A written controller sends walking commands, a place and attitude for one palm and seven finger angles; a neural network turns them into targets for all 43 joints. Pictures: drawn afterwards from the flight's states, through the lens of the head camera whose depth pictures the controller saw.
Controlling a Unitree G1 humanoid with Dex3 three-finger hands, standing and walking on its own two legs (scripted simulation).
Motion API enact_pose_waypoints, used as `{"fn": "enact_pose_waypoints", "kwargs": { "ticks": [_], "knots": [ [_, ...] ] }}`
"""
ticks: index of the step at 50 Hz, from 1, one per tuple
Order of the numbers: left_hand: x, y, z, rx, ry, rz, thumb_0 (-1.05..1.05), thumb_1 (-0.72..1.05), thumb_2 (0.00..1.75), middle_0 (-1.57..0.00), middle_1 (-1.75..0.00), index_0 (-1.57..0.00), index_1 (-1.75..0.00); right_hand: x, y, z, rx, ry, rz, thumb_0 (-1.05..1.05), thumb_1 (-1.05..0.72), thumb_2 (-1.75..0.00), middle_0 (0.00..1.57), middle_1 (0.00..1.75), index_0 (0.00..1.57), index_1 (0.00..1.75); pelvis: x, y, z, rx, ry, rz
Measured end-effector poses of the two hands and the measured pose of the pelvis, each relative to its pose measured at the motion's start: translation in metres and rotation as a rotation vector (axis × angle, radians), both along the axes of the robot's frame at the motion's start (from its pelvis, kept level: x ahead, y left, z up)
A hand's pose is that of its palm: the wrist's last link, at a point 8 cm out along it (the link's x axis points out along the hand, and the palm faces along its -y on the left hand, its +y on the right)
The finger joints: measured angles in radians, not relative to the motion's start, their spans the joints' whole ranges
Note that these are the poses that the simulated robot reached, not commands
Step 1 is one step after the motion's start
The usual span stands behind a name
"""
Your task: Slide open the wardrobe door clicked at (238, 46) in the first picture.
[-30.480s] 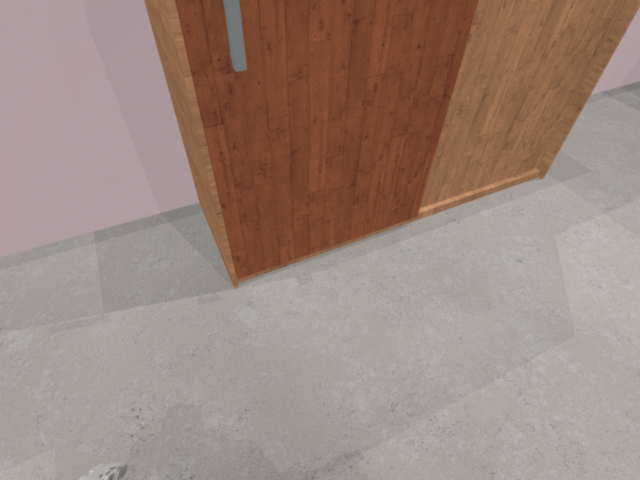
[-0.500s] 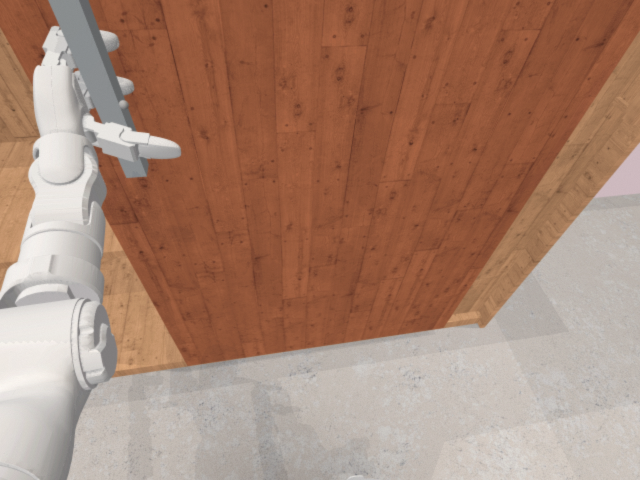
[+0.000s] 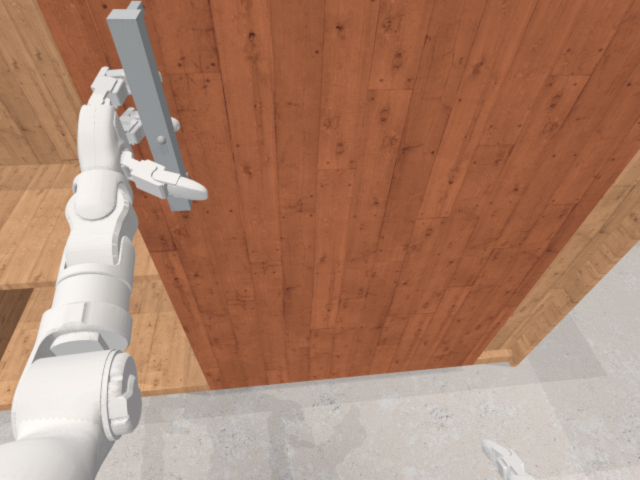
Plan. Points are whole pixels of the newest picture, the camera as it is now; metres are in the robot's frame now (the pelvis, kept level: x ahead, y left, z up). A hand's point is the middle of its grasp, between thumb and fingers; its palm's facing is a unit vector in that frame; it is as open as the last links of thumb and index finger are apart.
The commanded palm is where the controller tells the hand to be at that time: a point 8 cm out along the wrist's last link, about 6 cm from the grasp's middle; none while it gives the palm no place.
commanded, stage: slip the hand off the handle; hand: left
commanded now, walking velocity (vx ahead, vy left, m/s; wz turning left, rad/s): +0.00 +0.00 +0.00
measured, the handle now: (162, 118) +0.48 +0.21 +0.22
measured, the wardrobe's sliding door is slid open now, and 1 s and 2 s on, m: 0.66 0.66 0.66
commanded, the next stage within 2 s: draw the hand back to the body in 0.96 s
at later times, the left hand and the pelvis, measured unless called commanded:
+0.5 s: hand (107, 163) +0.41 +0.25 +0.20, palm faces +0.22 -0.97 -0.06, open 14.7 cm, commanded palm +0.36 +0.29 +0.20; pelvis +0.02 +0.00 +0.00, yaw +1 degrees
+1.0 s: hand (93, 222) +0.32 +0.23 +0.20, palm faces +0.26 -0.96 -0.08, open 14.7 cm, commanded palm +0.28 +0.28 +0.20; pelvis +0.01 -0.02 +0.00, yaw +3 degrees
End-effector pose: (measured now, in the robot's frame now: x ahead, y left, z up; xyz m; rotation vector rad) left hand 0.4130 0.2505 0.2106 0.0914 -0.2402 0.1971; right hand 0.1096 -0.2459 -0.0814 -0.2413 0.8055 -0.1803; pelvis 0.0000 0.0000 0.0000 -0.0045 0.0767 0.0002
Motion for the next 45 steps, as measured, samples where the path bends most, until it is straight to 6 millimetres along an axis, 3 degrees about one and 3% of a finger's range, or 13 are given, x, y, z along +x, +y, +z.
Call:
{"fn": "enact_pose_waypoints", "kwargs": {
  "ticks": [6, 11, 15, 25, 37, 45],
  "knots": [
    [-0.01, 0.029, -0.005, 0.011, 0.034, 0.09, -0.01, -0.55, 0.2, -0.45, -1.21, -0.27, -1.16, 0.015, 0.002, 0.002, 0.005, -0.002, 0.006, 0.01, -0.9, -0.9, 0.2, 0.3, 0.2, 0.3, 0.008, -0.001, 0.001, -0.002, -0.005, 0.006],
    [-0.021, 0.058, -0.004, 0.032, 0.035, 0.142, -0.01, -0.55, 0.2, -0.36, -1.18, -0.27, -1.16, 0.012, 0.0, -0.004, -0.004, 0.052, 0.018, 0.01, -0.9, -0.9, 0.2, 0.3, 0.2, 0.3, 0.012, -0.003, 0.001, -0.006, -0.002, 0.022],
    [-0.026, 0.07, 0.003, 0.042, 0.016, 0.117, -0.02, -0.55, 0.2, -0.31, -1.17, -0.26, -1.15, 0.006, -0.005, -0.009, -0.016, 0.097, 0.019, 0.01, -0.9, -0.9, 0.2, 0.3, 0.2, 0.3, 0.015, -0.004, 0.001, -0.011, 0.001, 0.036],
    [-0.038, 0.051, -0.008, -0.006, 0.018, 0.021, -0.01, -0.55, 0.2, -0.26, -1.15, -0.26, -1.15, 0.012, -0.008, -0.011, 0.007, 0.07, -0.003, 0.01, -0.9, -0.9, 0.2, 0.3, 0.2, 0.3, 0.025, -0.002, 0.001, -0.008, -0.006, 0.023],
    [-0.107, 0.054, -0.006, 0.026, -0.018, 0.121, -0.02, -0.55, 0.2, -0.26, -1.15, -0.26, -1.15, 0.068, 0.011, 0.004, 0.048, -0.097, 0.1, 0.01, -0.9, -0.9, 0.2, 0.3, 0.2, 0.3, 0.02, -0.01, 0.001, -0.002, -0.058, 0.035],
    [-0.124, 0.039, -0.003, 0.029, -0.004, 0.072, -0.01, -0.55, 0.2, -0.25, -1.15, -0.26, -1.15, 0.095, 0.02, 0.017, 0.048, -0.194, 0.158, 0.01, -0.9, -0.9, 0.2, 0.3, 0.2, 0.3, 0.012, -0.016, 0.0, 0.0, -0.078, 0.062]
  ]
}}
